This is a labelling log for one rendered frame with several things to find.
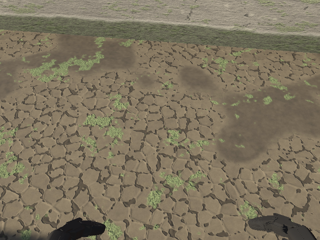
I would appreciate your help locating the left robot hand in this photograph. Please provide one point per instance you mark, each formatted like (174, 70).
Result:
(76, 229)

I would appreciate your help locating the right robot hand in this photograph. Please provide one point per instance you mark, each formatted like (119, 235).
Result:
(281, 225)

